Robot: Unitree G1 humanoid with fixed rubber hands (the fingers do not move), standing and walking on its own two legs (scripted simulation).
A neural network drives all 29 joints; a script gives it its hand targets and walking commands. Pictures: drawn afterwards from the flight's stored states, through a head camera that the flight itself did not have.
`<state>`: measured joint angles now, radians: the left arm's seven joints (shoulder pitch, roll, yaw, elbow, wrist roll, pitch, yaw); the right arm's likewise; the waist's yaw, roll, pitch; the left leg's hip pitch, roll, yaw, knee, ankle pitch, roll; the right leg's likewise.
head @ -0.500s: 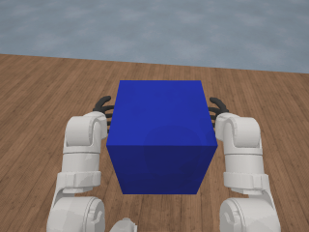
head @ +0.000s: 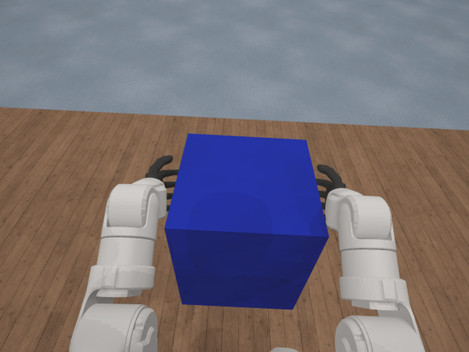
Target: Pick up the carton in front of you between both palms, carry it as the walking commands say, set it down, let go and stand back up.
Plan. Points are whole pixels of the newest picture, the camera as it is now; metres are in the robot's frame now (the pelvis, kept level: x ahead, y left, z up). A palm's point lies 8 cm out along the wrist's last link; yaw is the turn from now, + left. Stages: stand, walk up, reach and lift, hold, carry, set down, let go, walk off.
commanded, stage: carry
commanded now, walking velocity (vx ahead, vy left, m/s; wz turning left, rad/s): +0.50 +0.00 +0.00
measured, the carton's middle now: (242, 224) +0.35 -0.01 +0.01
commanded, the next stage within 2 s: none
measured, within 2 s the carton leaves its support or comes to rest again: neither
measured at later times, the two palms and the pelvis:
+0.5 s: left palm (182, 92) +0.66 +0.13 +0.08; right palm (307, 92) +0.68 -0.17 +0.08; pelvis +0.31 -0.04 -0.04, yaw +2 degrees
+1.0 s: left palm (183, 48) +0.97 +0.16 +0.03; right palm (277, 50) +0.97 -0.14 +0.04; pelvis +0.61 +0.00 -0.07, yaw +0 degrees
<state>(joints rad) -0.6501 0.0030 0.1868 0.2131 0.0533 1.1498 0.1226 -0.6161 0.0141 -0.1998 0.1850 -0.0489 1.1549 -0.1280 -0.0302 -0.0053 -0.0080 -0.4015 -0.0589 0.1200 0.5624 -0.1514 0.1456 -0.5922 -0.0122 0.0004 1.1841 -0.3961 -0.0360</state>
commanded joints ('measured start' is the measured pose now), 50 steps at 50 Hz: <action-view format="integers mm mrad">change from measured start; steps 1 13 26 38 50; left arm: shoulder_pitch -637 -604 -826 -679 -820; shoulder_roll -1158 -988 -1148 -1075 -1187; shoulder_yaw -602 -615 -578 -593 -590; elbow -151 -190 -166 -147 -98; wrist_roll -391 -344 -475 -441 -451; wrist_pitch -32 22 33 31 -25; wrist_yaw -191 -185 -246 -251 -245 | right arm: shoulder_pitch -767 -680 -805 -709 -778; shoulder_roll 1153 1002 1104 1046 1108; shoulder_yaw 639 652 567 613 551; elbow -180 -184 -121 -125 -62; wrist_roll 466 439 393 347 384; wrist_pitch -38 5 23 25 -26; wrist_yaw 242 242 193 180 245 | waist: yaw -2 -65 47 128 -14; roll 103 116 -63 -96 77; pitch -482 -366 -459 -395 -476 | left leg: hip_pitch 449 566 -269 -393 522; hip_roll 287 166 98 48 348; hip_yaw -336 -167 -135 -23 -562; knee -155 -28 623 118 -148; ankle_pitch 431 647 -224 168 113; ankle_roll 69 5 -114 -107 105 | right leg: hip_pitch -133 -38 560 798 -155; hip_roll -40 51 -227 -108 15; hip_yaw -13 -121 301 88 38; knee -88 -695 -817 -700 151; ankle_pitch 79 553 401 910 -64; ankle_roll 20 -36 -178 -126 -19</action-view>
